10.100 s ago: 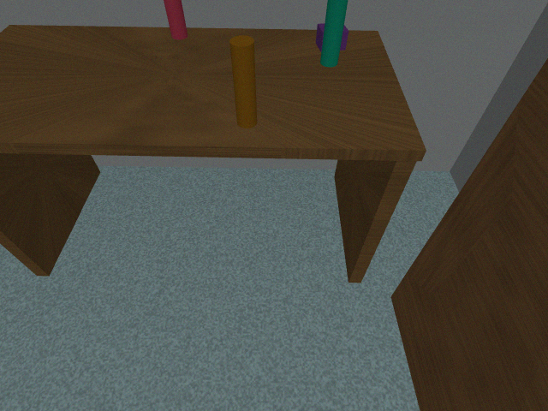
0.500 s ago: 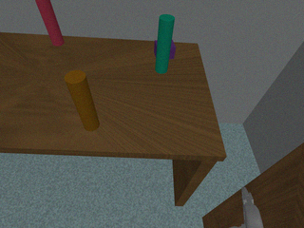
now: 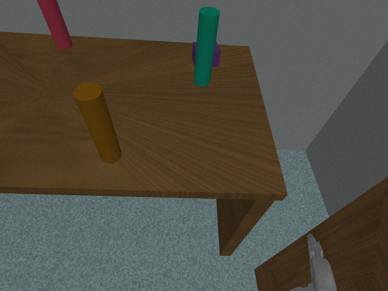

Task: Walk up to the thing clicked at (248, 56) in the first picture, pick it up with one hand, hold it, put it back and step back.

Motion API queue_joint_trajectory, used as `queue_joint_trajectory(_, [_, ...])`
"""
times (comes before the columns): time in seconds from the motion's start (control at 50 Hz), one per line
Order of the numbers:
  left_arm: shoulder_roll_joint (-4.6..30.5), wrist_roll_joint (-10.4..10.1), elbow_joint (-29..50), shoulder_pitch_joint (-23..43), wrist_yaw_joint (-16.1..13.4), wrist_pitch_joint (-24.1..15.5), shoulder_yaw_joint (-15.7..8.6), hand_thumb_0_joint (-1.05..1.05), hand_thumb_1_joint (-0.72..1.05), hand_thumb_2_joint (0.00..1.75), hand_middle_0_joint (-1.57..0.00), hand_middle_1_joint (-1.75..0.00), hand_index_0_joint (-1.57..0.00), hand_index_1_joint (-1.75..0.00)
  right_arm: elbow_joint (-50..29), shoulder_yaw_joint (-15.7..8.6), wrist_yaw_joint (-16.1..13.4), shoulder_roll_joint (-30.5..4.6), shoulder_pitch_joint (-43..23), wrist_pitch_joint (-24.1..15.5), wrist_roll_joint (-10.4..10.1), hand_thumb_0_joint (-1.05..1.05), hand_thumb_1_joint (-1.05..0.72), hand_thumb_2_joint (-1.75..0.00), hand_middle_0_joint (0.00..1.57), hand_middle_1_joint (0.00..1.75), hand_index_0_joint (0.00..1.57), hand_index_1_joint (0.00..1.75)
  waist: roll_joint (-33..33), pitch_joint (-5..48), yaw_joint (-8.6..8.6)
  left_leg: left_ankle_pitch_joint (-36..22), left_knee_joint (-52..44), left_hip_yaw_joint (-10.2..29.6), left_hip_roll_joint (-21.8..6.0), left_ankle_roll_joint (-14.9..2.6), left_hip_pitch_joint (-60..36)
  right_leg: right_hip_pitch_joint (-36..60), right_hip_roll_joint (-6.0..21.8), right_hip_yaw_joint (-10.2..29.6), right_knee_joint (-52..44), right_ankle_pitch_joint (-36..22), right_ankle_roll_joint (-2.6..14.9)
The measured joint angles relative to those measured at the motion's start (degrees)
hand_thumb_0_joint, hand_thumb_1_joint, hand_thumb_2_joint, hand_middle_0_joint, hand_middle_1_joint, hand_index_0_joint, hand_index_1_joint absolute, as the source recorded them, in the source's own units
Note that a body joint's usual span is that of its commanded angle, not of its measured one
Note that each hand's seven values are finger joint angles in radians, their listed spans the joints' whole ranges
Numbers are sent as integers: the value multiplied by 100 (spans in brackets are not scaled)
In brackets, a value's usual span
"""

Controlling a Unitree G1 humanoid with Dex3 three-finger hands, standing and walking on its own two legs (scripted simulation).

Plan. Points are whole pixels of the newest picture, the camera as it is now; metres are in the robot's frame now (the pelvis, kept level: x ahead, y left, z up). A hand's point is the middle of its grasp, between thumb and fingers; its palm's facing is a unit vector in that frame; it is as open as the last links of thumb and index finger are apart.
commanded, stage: go down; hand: left
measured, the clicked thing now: (101, 128) +0.44 +0.20 +0.07
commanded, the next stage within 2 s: approach in 0.58 s
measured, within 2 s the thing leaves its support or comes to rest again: neither
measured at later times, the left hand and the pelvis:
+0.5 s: hand out of the picture +0.34 +0.39 +0.14, palm faces +0.18 -0.98 +0.02, open 17.3 cm; pelvis +0.00 +0.00 +0.00, yaw +1 degrees
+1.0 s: hand (5, 142) +0.37 +0.35 +0.10, palm faces +0.11 -0.99 +0.04, open 17.3 cm; pelvis -0.01 +0.00 -0.01, yaw +0 degrees
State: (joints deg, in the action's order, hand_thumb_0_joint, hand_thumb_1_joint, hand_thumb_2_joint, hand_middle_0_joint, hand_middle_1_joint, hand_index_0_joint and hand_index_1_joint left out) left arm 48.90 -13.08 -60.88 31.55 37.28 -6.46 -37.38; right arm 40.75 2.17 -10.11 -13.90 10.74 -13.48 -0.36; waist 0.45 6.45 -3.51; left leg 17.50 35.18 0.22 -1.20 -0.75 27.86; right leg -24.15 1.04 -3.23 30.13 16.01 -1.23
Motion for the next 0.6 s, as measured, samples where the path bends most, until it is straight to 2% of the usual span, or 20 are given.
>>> queue_joint_trajectory(0.18, [-147, -8, 218, -168, -19, 106, -3, -1, -53, 6, -4, -3, -5, -3, -115, -23, 10, 25, 99, 29, -18, -1, 53, -5, 5, 5, 6, 5, -12, 96, 14, 67, 34, -7, 7, -13, -48, 51, 8, 8, 21, 58, -15])
queue_joint_trajectory(0.44, [-166, -60, 313, -322, 57, 94, -52, -1, -50, 5, -4, -3, -5, -3, -128, -56, 10, -20, 99, 39, -19, -1, 52, -5, 5, 5, 6, 5, 8, 53, 66, 98, 96, 26, 30, -21, -49, 69, 29, -24, 82, 101, -24])
queue_joint_trajectory(0.6, [-191, -36, 319, -204, 33, 100, 56, -1, -49, 5, -4, -3, -5, -3, -98, -50, 18, 6, 81, 10, -7, -1, 52, -5, 5, 5, 6, 5, 26, 52, 67, 94, 140, 44, 42, -23, -4, 28, 40, -39, 136, 110, -24])
